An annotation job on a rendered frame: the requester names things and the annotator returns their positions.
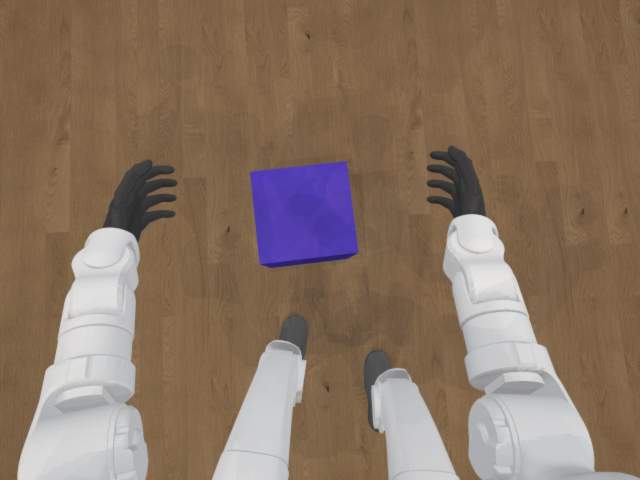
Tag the robot right thigh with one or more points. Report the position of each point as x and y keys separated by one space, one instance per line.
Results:
x=415 y=450

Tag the right robot foot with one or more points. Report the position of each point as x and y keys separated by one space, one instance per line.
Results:
x=376 y=363

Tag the right robot forearm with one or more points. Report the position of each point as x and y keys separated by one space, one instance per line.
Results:
x=503 y=354

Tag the robot right hand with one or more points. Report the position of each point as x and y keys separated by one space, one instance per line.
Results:
x=466 y=191

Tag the left robot upper arm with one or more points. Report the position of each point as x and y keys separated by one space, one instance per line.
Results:
x=101 y=443

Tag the robot left hand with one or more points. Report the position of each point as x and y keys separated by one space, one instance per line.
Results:
x=128 y=208

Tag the carton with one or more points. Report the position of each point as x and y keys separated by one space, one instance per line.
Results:
x=303 y=214

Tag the right robot upper arm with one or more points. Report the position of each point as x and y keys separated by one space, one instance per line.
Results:
x=530 y=437

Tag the left robot forearm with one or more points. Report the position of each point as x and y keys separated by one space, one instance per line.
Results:
x=92 y=365

